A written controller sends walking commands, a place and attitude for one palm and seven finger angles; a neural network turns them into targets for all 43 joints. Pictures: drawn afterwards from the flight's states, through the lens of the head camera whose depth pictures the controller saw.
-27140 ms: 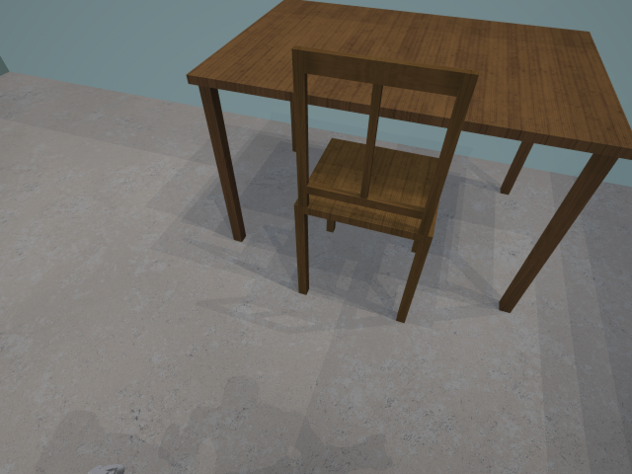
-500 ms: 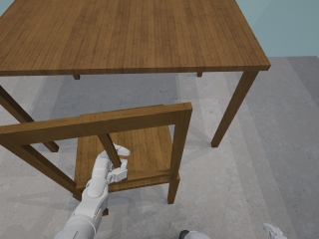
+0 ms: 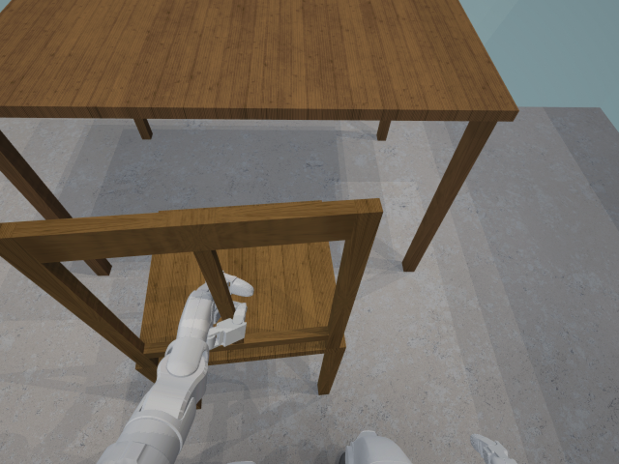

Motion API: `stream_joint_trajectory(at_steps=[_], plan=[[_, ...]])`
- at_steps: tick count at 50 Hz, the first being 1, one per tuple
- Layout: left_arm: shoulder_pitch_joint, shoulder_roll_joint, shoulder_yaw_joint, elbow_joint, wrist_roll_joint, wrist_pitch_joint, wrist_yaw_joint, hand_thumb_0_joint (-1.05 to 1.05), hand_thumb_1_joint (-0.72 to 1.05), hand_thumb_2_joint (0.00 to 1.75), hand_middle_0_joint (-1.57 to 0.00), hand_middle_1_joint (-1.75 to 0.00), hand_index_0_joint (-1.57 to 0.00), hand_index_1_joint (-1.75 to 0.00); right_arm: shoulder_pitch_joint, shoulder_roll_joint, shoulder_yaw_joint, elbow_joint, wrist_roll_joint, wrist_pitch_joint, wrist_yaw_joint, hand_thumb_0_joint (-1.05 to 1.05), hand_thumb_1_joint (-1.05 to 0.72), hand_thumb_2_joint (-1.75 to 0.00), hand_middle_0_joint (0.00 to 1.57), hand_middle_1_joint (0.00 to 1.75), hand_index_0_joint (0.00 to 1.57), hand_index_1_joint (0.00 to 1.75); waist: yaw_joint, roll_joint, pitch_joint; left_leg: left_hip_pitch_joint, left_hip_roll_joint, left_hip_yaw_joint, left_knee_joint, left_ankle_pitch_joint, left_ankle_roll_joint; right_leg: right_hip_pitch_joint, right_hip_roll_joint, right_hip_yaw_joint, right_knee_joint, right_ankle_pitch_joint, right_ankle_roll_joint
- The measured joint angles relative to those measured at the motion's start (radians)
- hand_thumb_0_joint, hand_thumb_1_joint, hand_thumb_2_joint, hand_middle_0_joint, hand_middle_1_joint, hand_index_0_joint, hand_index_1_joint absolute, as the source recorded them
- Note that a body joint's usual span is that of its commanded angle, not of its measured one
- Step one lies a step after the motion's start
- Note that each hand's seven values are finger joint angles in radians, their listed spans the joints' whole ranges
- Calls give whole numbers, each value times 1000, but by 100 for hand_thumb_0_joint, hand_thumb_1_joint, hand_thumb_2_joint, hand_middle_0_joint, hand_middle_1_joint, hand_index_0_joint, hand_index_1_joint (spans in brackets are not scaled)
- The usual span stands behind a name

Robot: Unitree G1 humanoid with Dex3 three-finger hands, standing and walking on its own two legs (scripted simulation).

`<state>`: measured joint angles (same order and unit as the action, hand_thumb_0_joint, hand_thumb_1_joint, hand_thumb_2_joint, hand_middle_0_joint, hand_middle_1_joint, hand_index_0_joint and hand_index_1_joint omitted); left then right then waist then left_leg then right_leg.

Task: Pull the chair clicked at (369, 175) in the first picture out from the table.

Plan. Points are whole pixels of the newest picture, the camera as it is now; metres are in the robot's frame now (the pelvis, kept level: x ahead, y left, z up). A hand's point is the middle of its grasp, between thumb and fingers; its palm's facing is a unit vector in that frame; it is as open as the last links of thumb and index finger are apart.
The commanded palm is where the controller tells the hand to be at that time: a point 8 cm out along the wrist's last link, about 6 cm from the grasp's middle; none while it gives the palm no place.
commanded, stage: step backward, pulling the chair out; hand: left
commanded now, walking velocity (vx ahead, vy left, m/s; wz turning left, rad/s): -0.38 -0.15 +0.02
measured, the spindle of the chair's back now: (224, 303) +0.33 +0.13 -0.05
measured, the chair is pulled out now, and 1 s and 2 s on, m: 0.27 0.45 0.57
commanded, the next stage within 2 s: stop walking, hand still on the chair in 1.16 s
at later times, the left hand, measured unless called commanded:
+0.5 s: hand (243, 366) +0.25 +0.10 -0.06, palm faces -0.03 -0.99 -0.17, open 5.2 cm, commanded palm +0.22 +0.15 -0.07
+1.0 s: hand out of the picture +0.13 +0.09 -0.06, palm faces +0.02 -0.98 -0.19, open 5.2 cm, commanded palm +0.11 +0.14 -0.06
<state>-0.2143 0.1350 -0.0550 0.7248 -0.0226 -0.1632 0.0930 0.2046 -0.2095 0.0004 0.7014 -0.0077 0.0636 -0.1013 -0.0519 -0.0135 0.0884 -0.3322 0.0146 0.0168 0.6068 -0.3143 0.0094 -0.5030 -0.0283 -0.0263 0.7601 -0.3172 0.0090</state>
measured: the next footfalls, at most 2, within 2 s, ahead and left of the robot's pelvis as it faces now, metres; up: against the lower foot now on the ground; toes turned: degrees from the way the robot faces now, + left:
right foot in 0.16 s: -0.02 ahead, -0.16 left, +0.00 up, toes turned -5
left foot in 0.48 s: -0.03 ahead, +0.11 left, +0.00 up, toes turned -1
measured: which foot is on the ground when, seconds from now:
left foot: down 0.00-0.24, up 0.26-0.46, down 0.48-0.84, up 0.86-1.00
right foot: up 0.00-0.14, down 0.16-0.56, up 0.58-0.80, down 0.82-1.00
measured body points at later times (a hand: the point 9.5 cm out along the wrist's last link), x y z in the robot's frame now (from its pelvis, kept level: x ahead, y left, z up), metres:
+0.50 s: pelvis -0.07 -0.02 +0.00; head +0.02 -0.03 +0.44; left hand +0.25 +0.15 -0.05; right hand +0.05 -0.32 -0.11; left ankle -0.07 +0.11 -0.73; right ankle -0.06 -0.16 -0.73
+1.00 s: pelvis -0.18 -0.04 +0.01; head -0.10 -0.07 +0.45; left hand +0.13 +0.14 -0.05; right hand -0.08 -0.30 -0.13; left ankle -0.20 +0.10 -0.68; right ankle -0.17 -0.17 -0.73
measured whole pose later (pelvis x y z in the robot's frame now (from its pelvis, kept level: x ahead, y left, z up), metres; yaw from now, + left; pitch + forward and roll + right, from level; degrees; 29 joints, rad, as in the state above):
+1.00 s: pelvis -0.18 -0.04 +0.01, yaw -2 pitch +3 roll +1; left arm -0.21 0.13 0.06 0.78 -0.03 -0.21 0.09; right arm 0.14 -0.24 0.00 0.75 0.01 0.03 -0.10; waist -0.05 0.03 0.13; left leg -0.44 -0.01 -0.03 0.91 -0.46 -0.05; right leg -0.33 -0.07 -0.05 0.51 -0.23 0.01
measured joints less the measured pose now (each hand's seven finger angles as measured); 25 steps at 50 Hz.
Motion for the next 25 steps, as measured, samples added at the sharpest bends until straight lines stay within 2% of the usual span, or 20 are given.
stream_joint_trajectory(at_steps=[1, 3, 6, 8, 9, 10, 12, 13, 16, 18, 21, 24, 25], plan=[[11, 0, 1, -3, -6, 1, 0, 3, 73, 80, -27, -124, -49, -145, 6, 5, -4, -1, -4, -4, 4, 0, -90, -89, 20, 30, 20, 30, 2, 9, -5, -2, 12, -2, -10, 1, -2, 7, 15, -4, 55, -47, -6], [19, -3, 7, 0, -13, -10, 2, 4, 73, 80, -27, -123, -49, -145, 11, 14, -13, 5, -8, -20, 17, 0, -90, -89, 20, 30, 20, 30, 15, 29, -2, -1, 36, -5, -34, 16, -10, 54, 30, -17, 69, -79, -15], [12, 5, 19, 8, -17, -36, 0, 4, 72, 81, -28, -122, -49, -145, 3, 27, -15, 18, -9, -43, 30, 0, -90, -89, 20, 30, 20, 30, 43, 41, 15, -6, 62, 7, -58, 41, -25, 154, 26, -19, -71, -44, -24], [-4, 19, 34, 18, -17, -56, -4, 4, 71, 82, -31, -121, -49, -145, -9, 35, -12, 24, -10, -52, 34, 0, -90, -89, 20, 30, 20, 30, 54, 41, 27, -23, 71, 14, -51, 47, -38, 219, 15, -9, -203, 26, -28], [-13, 28, 46, 23, -15, -64, -4, 3, 70, 82, -32, -121, -49, -145, -18, 38, -11, 27, -9, -52, 36, 0, -90, -89, 20, 30, 20, 30, 56, 43, 33, -35, 77, 15, -40, 47, -46, 247, 17, -6, -266, 28, -9], [-27, 30, 63, 35, -20, -69, -2, 3, 69, 82, -33, -121, -49, -145, -35, 35, -9, 30, -6, -49, 38, 0, -90, -89, 21, 30, 20, 30, 53, 63, 48, -45, 94, 9, -30, 49, -53, 257, 34, -11, -299, 27, 5], [-49, 29, 102, 58, -36, -75, 1, 3, 69, 83, -34, -119, -49, -145, -62, 27, -6, 26, 1, -37, 34, 0, -90, -89, 21, 30, 20, 30, 34, 91, 76, -65, 115, -1, -15, 92, -58, 255, 57, -21, -319, 54, -2], [-53, 29, 120, 62, -38, -77, 2, 3, 69, 83, -35, -118, -49, -145, -69, 24, -5, 21, 7, -32, 29, 0, -90, -89, 21, 30, 20, 30, 24, 89, 84, -79, 108, -8, 19, 74, -58, 247, 56, -20, -314, 63, -10], [-39, 29, 155, 53, -33, -69, 6, 3, 69, 82, -35, -117, -49, -145, -75, 4, -8, 5, 21, -21, 13, 0, -90, -89, 21, 30, 20, 30, 4, 48, 77, -124, 31, -40, 194, -110, -48, 211, 24, 0, -286, 67, -16], [-21, 22, 159, 31, -25, -57, 10, 3, 69, 81, -34, -117, -49, -145, -76, -21, -9, -1, 22, -22, 6, 0, -90, -89, 21, 30, 20, 30, -8, 26, 68, -128, -5, -46, 237, -156, -48, 196, 3, 10, -282, 73, -13], [5, 8, 139, -11, -9, -34, 15, 3, 70, 80, -32, -118, -49, -145, -78, -66, -13, -12, 25, -19, -5, 0, -90, -89, 21, 30, 20, 30, -28, 18, 58, -84, -14, -41, 142, -113, -48, 185, -18, 1, -276, 79, -1], [21, -2, 88, -57, 0, -9, 16, 3, 70, 79, -30, -121, -49, -145, -74, -104, -26, -28, 29, -11, -20, 0, -90, -89, 20, 30, 20, 30, -35, 35, 53, -9, 16, -31, -25, 75, -39, 174, -20, -21, -243, 68, 15], [21, -1, 67, -71, 1, -2, 15, 2, 71, 79, -29, -122, -49, -145, -75, -108, -32, -31, 28, -7, -25, 0, -91, -89, 20, 30, 20, 30, -33, 34, 56, 10, 18, -30, -57, 76, -33, 170, -22, -26, -228, 63, 22]])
